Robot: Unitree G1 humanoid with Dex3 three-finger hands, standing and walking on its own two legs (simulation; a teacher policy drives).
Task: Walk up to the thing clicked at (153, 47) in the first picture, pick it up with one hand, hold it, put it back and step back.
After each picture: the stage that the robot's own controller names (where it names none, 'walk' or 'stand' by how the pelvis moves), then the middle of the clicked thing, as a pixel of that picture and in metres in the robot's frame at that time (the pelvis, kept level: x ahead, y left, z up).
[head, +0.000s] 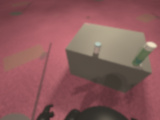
stand; (142, 55) +0.62 -0.43 -0.04
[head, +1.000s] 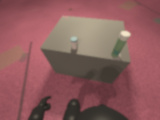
walk; (119, 45) +0.63 -0.19 -0.01
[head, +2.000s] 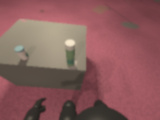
walk; (70, 54) +0.47 +0.20 +0.00
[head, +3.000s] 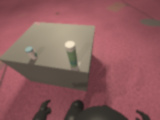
stand; (72, 55) +0.46 +0.20 +0.00
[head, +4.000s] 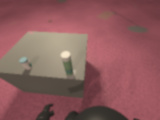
stand; (67, 64) +0.42 +0.22 -0.04
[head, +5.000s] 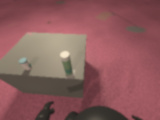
stand; (67, 64) +0.43 +0.23 -0.04
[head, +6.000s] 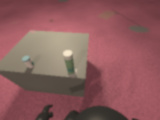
stand; (69, 63) +0.44 +0.21 -0.04
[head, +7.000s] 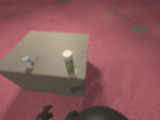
stand; (69, 63) +0.43 +0.21 -0.04
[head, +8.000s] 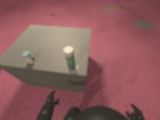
rise first; (70, 59) +0.45 +0.20 -0.03
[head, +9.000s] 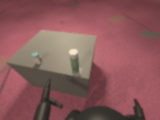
go down; (74, 62) +0.46 +0.19 -0.04
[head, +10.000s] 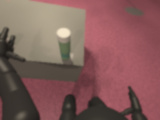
go down; (64, 47) +0.47 +0.18 +0.04
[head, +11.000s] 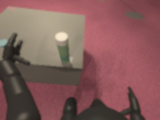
approach; (63, 50) +0.46 +0.18 +0.04
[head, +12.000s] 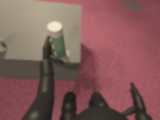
close in; (58, 43) +0.48 +0.19 +0.07
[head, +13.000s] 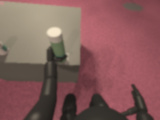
lift; (58, 48) +0.45 +0.19 +0.07
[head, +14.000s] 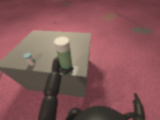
lift; (65, 59) +0.33 +0.17 +0.17
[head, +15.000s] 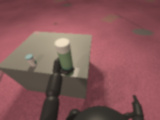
hold; (66, 60) +0.32 +0.17 +0.16
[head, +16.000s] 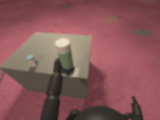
hold; (66, 60) +0.32 +0.17 +0.17
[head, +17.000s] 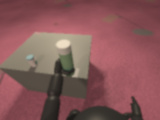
hold; (67, 61) +0.32 +0.17 +0.16
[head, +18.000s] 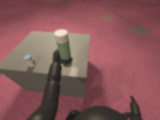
crouch; (64, 51) +0.39 +0.19 +0.17
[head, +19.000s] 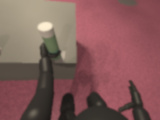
lower; (51, 44) +0.48 +0.21 +0.05
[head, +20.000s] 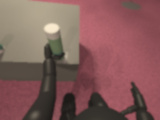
lower; (56, 45) +0.46 +0.19 +0.07
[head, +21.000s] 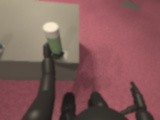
lower; (55, 44) +0.47 +0.20 +0.07
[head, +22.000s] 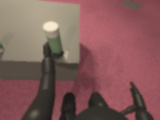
lower; (55, 44) +0.47 +0.20 +0.07
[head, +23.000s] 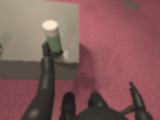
rest; (54, 43) +0.48 +0.20 +0.08
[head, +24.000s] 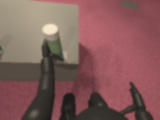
withdraw; (55, 45) +0.47 +0.20 +0.07
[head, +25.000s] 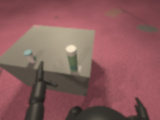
sink last; (72, 60) +0.43 +0.18 +0.01
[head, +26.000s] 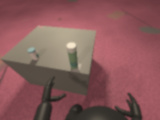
stand; (72, 57) +0.47 +0.20 +0.02
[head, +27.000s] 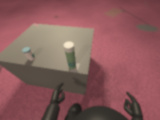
stand; (70, 57) +0.45 +0.20 +0.03
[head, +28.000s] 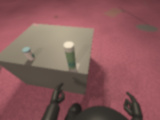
stand; (70, 56) +0.45 +0.20 +0.03
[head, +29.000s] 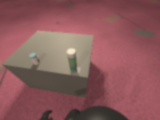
stand; (72, 61) +0.46 +0.20 -0.03
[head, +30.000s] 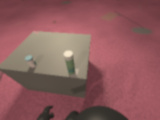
stand; (70, 63) +0.44 +0.21 -0.04
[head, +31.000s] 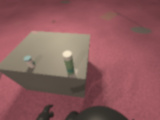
stand; (69, 64) +0.43 +0.21 -0.04
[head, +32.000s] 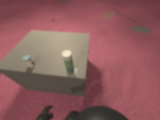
stand; (68, 63) +0.43 +0.22 -0.04
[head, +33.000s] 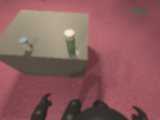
walk; (70, 44) +0.54 +0.20 -0.02
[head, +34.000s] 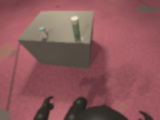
walk; (76, 30) +0.79 +0.24 -0.02
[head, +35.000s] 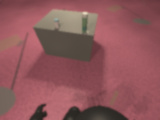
stand; (84, 23) +1.08 +0.16 -0.02
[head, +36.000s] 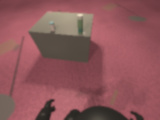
stand; (80, 25) +1.05 +0.21 -0.04
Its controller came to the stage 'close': yes
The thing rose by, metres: 0.20
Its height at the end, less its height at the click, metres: +0.00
